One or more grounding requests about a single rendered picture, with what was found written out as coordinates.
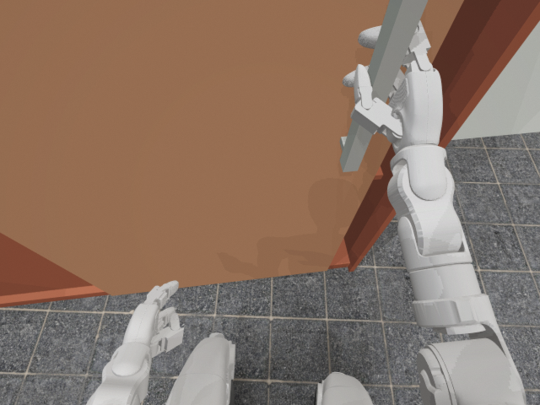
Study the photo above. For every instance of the right robot thigh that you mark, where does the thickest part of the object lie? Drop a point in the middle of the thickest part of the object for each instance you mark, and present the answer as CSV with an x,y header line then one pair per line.
x,y
340,389

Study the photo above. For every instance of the handle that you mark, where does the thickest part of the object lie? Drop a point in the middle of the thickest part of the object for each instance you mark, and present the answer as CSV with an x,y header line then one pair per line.
x,y
401,20

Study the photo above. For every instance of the right robot upper arm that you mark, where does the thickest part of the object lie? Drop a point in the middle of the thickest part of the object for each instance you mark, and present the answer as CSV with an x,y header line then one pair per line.
x,y
467,372

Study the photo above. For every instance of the left robot hand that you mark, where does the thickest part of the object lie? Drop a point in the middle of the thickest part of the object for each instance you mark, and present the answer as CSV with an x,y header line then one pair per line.
x,y
147,323

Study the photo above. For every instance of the robot thigh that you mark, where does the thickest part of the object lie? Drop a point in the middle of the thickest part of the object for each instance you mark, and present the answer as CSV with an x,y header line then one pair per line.
x,y
203,379
340,389

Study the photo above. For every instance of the left robot thigh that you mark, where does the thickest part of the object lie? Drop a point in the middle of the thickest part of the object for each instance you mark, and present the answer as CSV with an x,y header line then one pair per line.
x,y
203,379

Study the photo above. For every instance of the right robot hand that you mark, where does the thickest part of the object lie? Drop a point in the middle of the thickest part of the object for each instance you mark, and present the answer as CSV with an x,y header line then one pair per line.
x,y
415,97

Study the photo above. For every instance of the wardrobe door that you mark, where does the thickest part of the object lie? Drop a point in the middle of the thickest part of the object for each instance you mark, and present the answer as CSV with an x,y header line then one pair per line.
x,y
148,141
24,271

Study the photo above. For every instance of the right robot forearm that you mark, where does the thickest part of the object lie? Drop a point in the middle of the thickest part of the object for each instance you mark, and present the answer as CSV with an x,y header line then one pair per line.
x,y
434,247

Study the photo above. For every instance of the left robot forearm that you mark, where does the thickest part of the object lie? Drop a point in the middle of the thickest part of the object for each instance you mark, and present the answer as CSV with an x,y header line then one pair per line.
x,y
125,379

